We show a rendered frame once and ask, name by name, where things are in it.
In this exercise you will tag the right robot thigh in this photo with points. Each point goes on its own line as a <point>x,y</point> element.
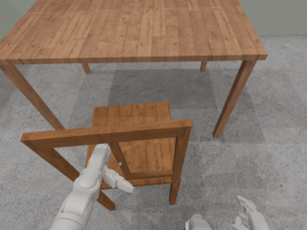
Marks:
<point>197,224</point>

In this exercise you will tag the robot left forearm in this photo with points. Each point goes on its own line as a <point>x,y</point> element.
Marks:
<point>76,209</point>

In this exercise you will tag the right robot hand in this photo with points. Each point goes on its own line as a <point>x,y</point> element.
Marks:
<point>254,221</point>

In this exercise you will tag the table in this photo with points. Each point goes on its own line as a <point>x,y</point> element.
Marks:
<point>125,31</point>

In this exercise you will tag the left robot hand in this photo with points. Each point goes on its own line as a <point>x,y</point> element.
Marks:
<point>98,160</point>

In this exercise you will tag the chair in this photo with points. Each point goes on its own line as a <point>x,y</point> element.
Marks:
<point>140,135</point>

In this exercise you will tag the robot right shin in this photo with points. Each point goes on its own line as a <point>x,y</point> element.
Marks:
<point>196,217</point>

